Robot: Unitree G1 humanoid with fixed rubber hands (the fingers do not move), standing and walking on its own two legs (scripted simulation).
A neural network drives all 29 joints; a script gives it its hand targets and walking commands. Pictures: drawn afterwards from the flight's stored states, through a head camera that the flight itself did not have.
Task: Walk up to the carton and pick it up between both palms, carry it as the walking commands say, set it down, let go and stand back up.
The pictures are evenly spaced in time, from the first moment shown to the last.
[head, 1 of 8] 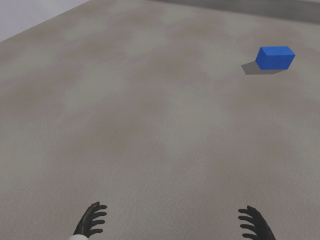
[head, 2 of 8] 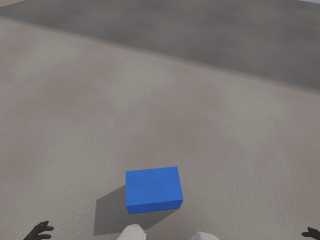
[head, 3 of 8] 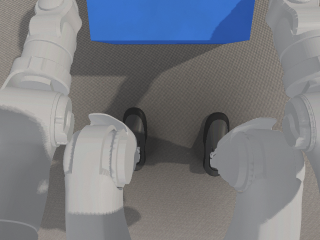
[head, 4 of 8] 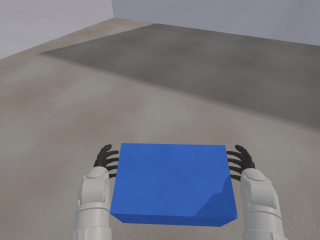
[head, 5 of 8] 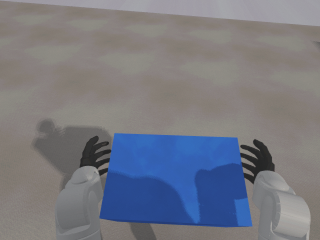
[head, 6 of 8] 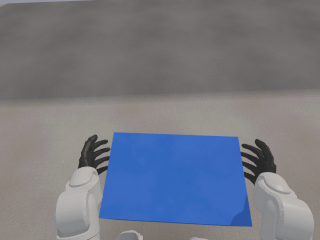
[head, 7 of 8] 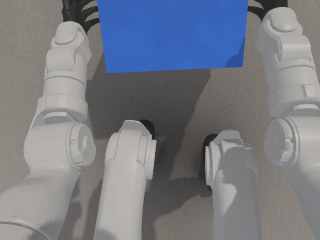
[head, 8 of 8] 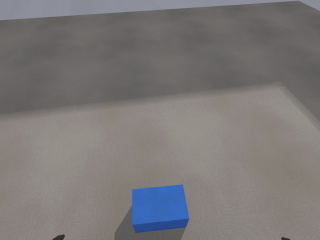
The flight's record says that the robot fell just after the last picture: no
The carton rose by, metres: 0.72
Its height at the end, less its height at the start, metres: +0.00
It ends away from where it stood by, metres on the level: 1.25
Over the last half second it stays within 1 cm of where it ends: yes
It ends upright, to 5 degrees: yes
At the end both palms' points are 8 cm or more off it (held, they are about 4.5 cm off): yes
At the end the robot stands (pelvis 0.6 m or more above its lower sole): yes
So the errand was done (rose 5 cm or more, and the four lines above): yes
